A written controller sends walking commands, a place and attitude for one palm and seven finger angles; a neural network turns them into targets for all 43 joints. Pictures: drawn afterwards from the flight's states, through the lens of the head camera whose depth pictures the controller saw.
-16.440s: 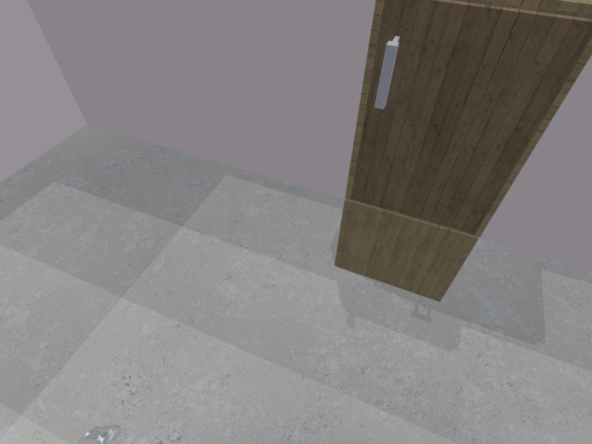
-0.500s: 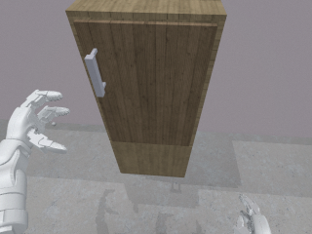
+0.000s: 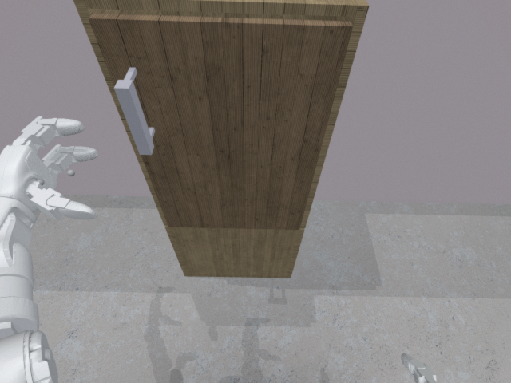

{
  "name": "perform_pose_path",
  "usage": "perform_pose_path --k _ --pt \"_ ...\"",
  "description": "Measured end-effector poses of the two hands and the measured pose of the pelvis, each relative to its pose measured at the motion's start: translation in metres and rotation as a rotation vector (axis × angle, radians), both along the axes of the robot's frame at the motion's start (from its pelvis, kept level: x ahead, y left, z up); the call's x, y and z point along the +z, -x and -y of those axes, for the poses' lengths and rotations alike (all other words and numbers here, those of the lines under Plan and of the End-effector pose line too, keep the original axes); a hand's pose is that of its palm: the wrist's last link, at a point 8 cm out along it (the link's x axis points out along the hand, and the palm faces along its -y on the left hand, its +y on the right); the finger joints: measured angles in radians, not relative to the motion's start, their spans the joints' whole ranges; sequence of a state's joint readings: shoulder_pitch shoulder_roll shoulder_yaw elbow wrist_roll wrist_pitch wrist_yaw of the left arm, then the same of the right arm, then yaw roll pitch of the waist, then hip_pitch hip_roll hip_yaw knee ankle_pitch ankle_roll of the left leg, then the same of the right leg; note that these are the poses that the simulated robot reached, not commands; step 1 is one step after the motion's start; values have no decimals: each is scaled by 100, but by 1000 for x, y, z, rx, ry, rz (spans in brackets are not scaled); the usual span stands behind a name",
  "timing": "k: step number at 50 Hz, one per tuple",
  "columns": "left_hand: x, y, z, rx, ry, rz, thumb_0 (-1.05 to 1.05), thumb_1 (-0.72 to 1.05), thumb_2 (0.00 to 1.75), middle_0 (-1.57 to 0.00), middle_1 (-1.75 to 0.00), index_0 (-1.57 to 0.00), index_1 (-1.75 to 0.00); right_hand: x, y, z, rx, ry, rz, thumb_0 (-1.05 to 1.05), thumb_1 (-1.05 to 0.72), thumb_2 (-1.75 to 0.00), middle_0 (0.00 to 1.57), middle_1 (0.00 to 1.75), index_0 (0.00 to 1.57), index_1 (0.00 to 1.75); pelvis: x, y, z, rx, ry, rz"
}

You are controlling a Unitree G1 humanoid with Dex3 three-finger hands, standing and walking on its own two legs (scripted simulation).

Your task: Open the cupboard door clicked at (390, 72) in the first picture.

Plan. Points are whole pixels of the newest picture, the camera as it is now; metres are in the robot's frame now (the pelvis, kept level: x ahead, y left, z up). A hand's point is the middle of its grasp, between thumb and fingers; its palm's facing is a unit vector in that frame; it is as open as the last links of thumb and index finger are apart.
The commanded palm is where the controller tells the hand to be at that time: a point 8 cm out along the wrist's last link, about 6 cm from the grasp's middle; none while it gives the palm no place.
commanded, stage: move the hooked fingers beside the handle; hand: left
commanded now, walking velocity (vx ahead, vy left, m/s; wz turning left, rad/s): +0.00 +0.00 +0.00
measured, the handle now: (139, 113) +0.53 +0.24 +0.11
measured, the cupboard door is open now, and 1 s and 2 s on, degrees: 0 0 0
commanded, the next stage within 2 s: slide the fingers in behind the handle in 1.92 s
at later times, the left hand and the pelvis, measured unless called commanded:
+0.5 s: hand (83, 143) +0.43 +0.29 +0.14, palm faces +0.05 -1.00 -0.01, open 13.9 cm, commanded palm +0.41 +0.34 +0.12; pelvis +0.00 +0.00 -0.01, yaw -1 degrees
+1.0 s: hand (84, 117) +0.49 +0.31 +0.14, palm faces +0.04 -1.00 -0.02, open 13.9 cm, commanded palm +0.47 +0.35 +0.12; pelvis -0.01 +0.00 -0.02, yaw -2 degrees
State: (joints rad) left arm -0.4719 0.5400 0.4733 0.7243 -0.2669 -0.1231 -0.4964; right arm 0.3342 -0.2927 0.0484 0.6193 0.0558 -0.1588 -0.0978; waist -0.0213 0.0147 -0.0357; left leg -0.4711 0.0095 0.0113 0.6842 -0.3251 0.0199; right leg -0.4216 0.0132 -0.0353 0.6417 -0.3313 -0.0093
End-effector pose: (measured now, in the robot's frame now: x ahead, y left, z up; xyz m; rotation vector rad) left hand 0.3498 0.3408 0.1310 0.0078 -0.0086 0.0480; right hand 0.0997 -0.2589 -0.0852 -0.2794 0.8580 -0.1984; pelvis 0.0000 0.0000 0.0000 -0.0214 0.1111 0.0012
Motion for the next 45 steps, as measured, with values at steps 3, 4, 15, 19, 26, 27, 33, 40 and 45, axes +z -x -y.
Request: perform_pose_path --k 3,4,15,19,26,27,33,40,45 --pt "-1 -11 0 -6 4 -9 -1 -50 30 -30 -120 -30 -120 -1 1 -2 1 1 -13 1 -90 -90 20 30 20 30 -1 1 -1 3 2 -10" --pt "0 -14 1 -8 5 -11 -1 -50 30 -30 -120 -30 -120 -2 2 -3 0 1 -17 1 -90 -90 20 30 20 30 -1 1 -2 3 3 -14" --pt "5 -42 2 -15 -3 -2 -1 -50 30 -30 -120 -30 -120 -7 18 -2 -31 -2 -79 1 -90 -90 20 30 20 30 -3 -2 -4 -8 5 -46" --pt "4 -48 2 -14 7 -9 -1 -50 30 -30 -120 -30 -120 -10 28 1 -47 1 -118 1 -90 -90 20 30 20 30 -4 -2 -4 -11 5 -55" --pt "5 -57 -2 1 0 2 -1 -50 30 -30 -120 -30 -120 -13 48 9 -76 17 -188 1 -90 -90 20 30 20 30 -7 1 -1 -13 7 -73" --pt "6 -59 -3 2 0 4 -1 -50 30 -30 -120 -30 -120 -14 51 11 -81 19 -197 1 -90 -90 20 30 20 30 -7 2 0 -13 7 -76" --pt "8 -71 -2 -14 -9 -9 -1 -50 30 -30 -120 -30 -120 -16 69 17 -106 37 -257 1 -90 -90 20 30 20 30 -10 6 2 -8 11 -97" --pt "8 -90 -3 -14 9 -20 -1 -50 30 -30 -120 -30 -120 -17 90 21 -144 53 -320 1 -90 -90 20 30 20 30 -13 8 3 -15 15 -130" --pt "7 -104 -11 1 10 -32 -1 -50 30 -30 -120 -30 -120 -16 107 21 -176 65 -371 1 -90 -90 20 30 20 30 -16 9 2 -22 21 -159"
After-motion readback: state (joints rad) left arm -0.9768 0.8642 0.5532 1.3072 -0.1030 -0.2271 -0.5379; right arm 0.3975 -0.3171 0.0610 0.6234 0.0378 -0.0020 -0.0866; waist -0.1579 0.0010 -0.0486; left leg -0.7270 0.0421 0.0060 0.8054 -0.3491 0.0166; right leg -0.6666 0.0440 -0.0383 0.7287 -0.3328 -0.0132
